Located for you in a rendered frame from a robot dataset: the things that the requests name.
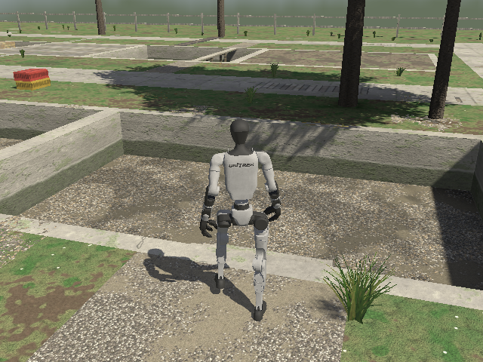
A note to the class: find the robot right hand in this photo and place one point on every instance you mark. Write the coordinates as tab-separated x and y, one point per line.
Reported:
270	210

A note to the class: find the robot left upper arm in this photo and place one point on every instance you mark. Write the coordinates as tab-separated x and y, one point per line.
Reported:
214	173

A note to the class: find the robot left foot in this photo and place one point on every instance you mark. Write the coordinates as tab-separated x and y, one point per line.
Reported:
220	283

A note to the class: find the robot right upper arm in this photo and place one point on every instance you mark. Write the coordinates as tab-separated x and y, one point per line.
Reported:
267	169

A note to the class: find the right robot forearm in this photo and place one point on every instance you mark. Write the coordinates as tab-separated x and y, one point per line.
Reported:
275	198

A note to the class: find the left robot forearm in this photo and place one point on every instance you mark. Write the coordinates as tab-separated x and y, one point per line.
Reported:
207	206

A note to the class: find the robot right foot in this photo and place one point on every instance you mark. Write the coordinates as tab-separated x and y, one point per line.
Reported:
258	315

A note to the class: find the robot left hand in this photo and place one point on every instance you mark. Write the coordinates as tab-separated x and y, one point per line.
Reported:
204	226

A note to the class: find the robot foot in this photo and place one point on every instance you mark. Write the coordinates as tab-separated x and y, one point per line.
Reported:
220	283
258	315

